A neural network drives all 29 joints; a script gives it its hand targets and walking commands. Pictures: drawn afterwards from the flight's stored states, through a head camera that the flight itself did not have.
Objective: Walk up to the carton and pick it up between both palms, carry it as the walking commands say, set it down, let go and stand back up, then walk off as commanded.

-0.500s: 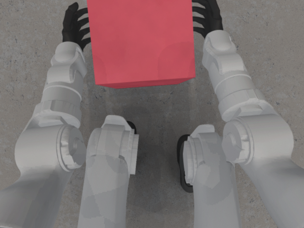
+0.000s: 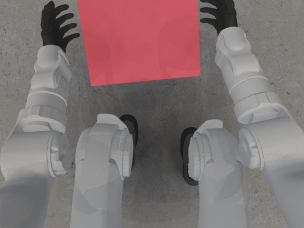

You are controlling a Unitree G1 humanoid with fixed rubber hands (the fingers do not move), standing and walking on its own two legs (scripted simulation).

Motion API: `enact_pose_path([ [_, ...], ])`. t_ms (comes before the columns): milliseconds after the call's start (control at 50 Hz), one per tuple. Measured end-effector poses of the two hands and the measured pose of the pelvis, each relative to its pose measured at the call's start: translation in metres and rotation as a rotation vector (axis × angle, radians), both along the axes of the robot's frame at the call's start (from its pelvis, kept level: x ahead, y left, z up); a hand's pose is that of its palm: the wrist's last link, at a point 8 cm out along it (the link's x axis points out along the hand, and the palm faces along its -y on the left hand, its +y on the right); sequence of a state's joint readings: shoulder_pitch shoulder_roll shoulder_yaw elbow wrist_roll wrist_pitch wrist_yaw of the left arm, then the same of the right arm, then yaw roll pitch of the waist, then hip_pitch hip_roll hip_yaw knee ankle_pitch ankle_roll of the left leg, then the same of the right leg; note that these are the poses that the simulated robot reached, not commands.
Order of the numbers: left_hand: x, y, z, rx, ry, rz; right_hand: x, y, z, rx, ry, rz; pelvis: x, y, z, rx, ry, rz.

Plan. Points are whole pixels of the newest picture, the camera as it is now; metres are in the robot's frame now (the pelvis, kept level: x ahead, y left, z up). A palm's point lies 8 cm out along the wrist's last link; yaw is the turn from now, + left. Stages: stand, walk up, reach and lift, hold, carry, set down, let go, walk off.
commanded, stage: set down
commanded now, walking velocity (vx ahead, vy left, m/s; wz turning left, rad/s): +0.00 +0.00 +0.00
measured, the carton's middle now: (143, 37) +0.49 +0.07 -0.25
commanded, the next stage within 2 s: let go in 1.42 s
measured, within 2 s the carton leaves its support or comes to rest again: neither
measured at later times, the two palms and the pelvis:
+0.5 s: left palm (11, 39) +0.45 +0.28 -0.09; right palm (240, 13) +0.51 -0.09 -0.09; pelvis -0.02 +0.00 +0.06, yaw +1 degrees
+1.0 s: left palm out of the picture +0.44 +0.29 +0.08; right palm out of the picture +0.52 -0.11 +0.07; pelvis +0.01 +0.01 +0.16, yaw +2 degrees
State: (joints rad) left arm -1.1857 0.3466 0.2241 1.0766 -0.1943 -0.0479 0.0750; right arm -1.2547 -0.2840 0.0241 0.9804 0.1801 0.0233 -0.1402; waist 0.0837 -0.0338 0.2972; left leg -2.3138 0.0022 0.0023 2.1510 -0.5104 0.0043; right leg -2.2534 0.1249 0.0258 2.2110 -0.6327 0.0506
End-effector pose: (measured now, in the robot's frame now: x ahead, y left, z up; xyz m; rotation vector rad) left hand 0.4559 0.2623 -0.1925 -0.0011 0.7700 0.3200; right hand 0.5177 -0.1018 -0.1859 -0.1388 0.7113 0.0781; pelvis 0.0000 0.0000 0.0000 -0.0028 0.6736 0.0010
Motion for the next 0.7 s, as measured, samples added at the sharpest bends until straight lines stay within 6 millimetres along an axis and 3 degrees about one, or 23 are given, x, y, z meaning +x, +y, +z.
enact_pose_path([
  [80,-0.003,0.005,0.006,-0.004,-0.021,0.016,-0.008,-0.004,-0.002,-0.019,0.033,0.007,0.0,-0.001,-0.004,0.004,0.004,-0.001],
  [180,-0.002,0.01,0.02,-0.009,-0.08,0.016,-0.005,-0.013,0.015,-0.021,-0.031,-0.01,-0.007,-0.002,-0.002,-0.002,-0.032,0.005],
  [380,-0.012,0.014,0.044,-0.042,-0.117,0.006,-0.003,-0.003,0.053,-0.036,-0.059,-0.008,-0.027,-0.003,0.027,-0.014,-0.171,0.021],
  [560,-0.002,0.032,0.128,-0.006,-0.148,0.009,0.002,0.012,0.112,-0.046,-0.043,-0.042,-0.021,0.001,0.071,-0.031,-0.193,0.051],
  [620,0.002,0.038,0.146,-0.01,-0.129,0.027,0.006,0.01,0.129,-0.044,-0.038,-0.056,-0.015,0.004,0.08,-0.036,-0.147,0.061],
  [700,0.003,0.029,0.164,-0.041,-0.125,0.019,0.011,0.004,0.159,-0.034,-0.073,-0.061,-0.006,0.007,0.091,-0.04,-0.079,0.065],
])
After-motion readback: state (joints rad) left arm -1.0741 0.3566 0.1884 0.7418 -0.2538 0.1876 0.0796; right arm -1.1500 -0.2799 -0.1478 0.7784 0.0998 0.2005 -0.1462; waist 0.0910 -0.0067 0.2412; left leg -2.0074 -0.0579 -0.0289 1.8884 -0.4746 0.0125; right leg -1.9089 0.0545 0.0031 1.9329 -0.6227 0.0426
